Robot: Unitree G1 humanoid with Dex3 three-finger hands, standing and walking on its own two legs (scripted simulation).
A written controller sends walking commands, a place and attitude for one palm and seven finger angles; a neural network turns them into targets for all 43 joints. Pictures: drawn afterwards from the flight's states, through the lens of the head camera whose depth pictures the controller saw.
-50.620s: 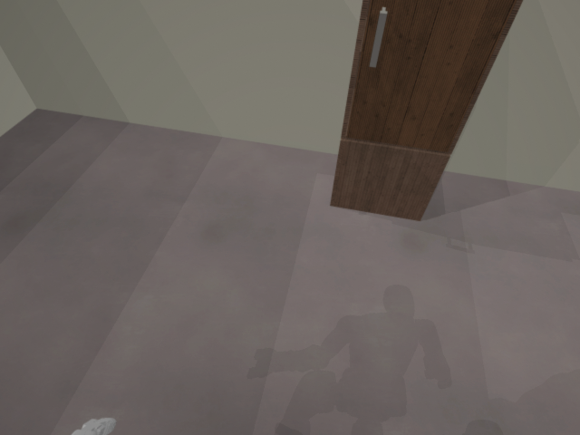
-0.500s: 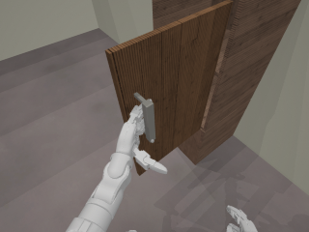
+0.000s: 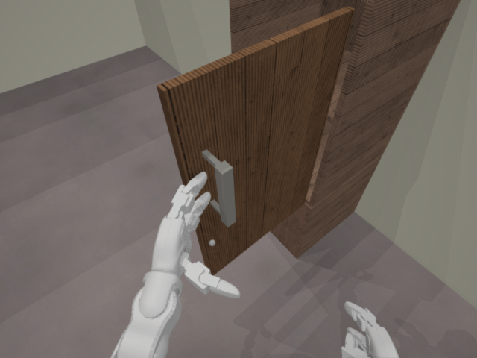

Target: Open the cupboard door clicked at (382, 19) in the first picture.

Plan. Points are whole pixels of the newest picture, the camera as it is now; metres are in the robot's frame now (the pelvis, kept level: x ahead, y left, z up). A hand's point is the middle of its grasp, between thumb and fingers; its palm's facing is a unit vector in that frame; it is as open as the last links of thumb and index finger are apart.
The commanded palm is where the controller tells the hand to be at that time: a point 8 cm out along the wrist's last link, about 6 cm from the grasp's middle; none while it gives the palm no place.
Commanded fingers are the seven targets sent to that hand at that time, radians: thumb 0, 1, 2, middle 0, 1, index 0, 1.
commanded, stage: slide the hand sideways off the handle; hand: left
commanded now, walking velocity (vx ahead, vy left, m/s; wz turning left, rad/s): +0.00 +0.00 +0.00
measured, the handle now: (219, 190) +0.38 +0.06 +0.07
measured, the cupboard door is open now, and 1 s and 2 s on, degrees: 92 92 92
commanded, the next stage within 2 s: draw the hand back to the body in 0.44 s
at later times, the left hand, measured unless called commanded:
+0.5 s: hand (180, 268) +0.24 +0.10 +0.07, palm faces -0.06 -1.00 -0.04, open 16.3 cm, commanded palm +0.22 +0.16 +0.08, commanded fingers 0.00 -0.50 0.30 -0.15 -0.30 -0.15 -0.30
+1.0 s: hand (132, 274) +0.21 +0.15 +0.11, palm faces -0.04 -1.00 -0.07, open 16.3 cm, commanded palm +0.18 +0.21 +0.13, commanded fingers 0.00 -0.36 0.36 -0.16 -0.30 -0.16 -0.30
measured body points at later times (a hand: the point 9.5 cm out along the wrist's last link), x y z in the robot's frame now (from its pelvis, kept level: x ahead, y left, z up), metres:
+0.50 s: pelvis +0.01 -0.02 -0.01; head +0.03 -0.04 +0.44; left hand +0.24 +0.16 +0.08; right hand +0.19 -0.24 -0.09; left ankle +0.02 +0.12 -0.71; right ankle -0.02 -0.11 -0.71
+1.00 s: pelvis +0.00 -0.01 +0.00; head +0.01 -0.03 +0.45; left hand +0.21 +0.21 +0.12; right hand +0.20 -0.22 -0.07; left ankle +0.02 +0.12 -0.71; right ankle -0.02 -0.11 -0.71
